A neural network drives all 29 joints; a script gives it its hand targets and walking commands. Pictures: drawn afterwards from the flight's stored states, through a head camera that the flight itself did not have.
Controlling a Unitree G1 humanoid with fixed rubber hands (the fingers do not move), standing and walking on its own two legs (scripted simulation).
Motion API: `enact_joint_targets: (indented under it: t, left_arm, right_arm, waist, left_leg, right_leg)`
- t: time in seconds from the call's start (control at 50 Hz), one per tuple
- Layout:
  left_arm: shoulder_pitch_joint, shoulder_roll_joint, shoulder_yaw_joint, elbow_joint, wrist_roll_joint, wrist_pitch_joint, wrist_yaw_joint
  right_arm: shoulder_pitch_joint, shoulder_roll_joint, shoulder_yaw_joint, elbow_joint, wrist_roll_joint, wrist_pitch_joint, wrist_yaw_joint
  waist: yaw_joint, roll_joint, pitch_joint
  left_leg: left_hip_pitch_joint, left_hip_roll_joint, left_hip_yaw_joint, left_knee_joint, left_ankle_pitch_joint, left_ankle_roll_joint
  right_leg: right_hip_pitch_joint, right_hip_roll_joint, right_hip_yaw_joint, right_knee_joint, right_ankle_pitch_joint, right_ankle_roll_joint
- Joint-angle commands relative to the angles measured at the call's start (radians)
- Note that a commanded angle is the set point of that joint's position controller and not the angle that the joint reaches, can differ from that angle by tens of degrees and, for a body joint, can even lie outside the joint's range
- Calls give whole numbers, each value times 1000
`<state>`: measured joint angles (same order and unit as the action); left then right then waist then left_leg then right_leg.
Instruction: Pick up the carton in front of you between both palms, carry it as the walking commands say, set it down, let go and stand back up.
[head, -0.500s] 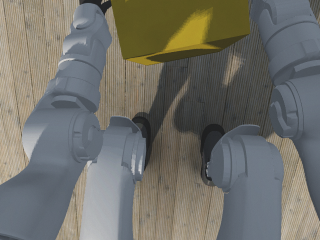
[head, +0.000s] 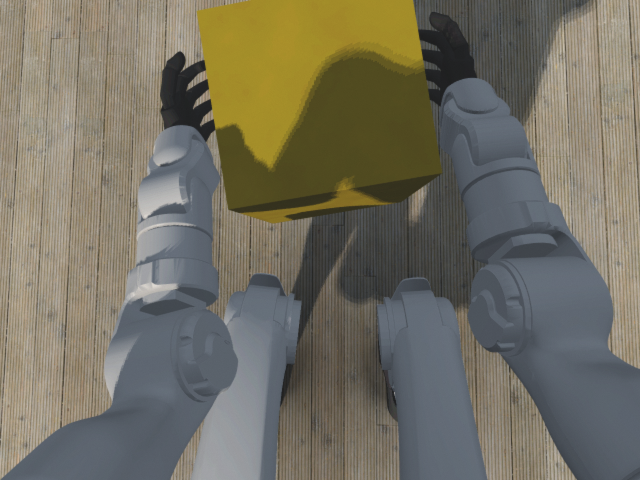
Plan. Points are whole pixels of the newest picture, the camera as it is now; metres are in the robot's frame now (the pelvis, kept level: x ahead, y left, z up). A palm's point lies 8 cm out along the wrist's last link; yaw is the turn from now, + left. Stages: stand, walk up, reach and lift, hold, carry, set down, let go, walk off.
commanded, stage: reach and lift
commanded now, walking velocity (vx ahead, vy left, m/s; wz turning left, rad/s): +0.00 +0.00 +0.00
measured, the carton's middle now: (322, 129) +0.52 +0.02 -0.15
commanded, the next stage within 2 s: none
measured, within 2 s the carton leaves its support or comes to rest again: neither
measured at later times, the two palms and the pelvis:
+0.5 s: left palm (105, 91) +0.47 +0.17 +0.07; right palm (521, 52) +0.49 -0.13 +0.07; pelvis +0.02 +0.00 +0.12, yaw -1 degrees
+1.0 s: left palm out of the picture +0.43 +0.16 +0.23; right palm out of the picture +0.44 -0.14 +0.23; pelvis +0.07 +0.00 +0.26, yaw -1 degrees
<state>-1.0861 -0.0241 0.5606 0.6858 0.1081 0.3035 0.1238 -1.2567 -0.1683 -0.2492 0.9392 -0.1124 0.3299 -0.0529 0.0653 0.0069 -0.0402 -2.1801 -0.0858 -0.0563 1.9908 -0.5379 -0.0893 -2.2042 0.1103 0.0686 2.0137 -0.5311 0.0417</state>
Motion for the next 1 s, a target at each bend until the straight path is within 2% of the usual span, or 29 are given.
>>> enact_joint_targets:
  t: [0.0,0.08,0.16,0.24,0.36,0.48,0.7,0.98]
  left_arm:
    - [-711,-928,-471,32,-42,35,-282]
    - [-708,-953,-448,47,-12,42,-295]
    - [-684,-996,-476,39,-13,53,-304]
    - [-639,-1046,-542,7,-38,64,-313]
    - [-540,-1095,-648,-47,-85,76,-318]
    - [-420,-1118,-699,-46,-103,74,-319]
    - [-193,-1128,-694,-3,-62,45,-321]
    - [97,-1138,-753,-29,-28,16,-319]
  right_arm:
    - [-527,1088,247,-41,43,-21,230]
    - [-518,1078,180,-20,-6,-19,239]
    - [-496,1100,176,-41,-19,-12,249]
    - [-465,1154,232,-102,6,-2,263]
    - [-396,1229,355,-213,66,14,269]
    - [-297,1269,417,-258,89,14,259]
    - [-74,1298,403,-242,54,-14,243]
    - [196,1309,478,-325,49,-41,236]
  waist:
    - [41,-117,-949]
    - [13,-84,-983]
    - [-6,-50,-1054]
    - [-8,-34,-1146]
    - [-6,-51,-1204]
    - [-9,-66,-1128]
    - [-20,-45,-916]
    - [-32,-29,-733]
  left_leg:
    - [463,-76,175,-248,107,51]
    - [528,-80,161,-318,108,50]
    - [614,-82,156,-377,129,43]
    - [715,-82,153,-424,185,38]
    - [841,-85,141,-493,253,36]
    - [930,-88,118,-579,262,40]
    - [1114,-80,74,-784,267,55]
    - [1470,-51,7,-1077,387,71]
  right_leg:
    - [574,57,-129,-292,63,-36]
    - [604,60,-132,-356,63,-43]
    - [666,62,-137,-408,86,-47]
    - [751,64,-141,-451,143,-42]
    - [894,67,-133,-519,214,-26]
    - [1004,66,-111,-610,228,-18]
    - [1205,54,-59,-821,251,-21]
    - [1529,26,-2,-1115,377,-30]
